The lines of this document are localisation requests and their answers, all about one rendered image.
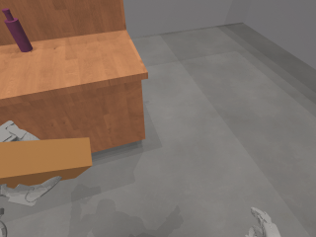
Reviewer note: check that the table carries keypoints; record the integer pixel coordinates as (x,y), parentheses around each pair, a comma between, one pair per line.
(83,77)

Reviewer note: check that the sponge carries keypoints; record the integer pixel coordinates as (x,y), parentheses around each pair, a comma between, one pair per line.
(32,162)

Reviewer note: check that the robot left hand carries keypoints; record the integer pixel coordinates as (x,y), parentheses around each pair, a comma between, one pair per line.
(22,194)

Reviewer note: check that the robot right hand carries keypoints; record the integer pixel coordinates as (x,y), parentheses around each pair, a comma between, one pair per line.
(269,229)

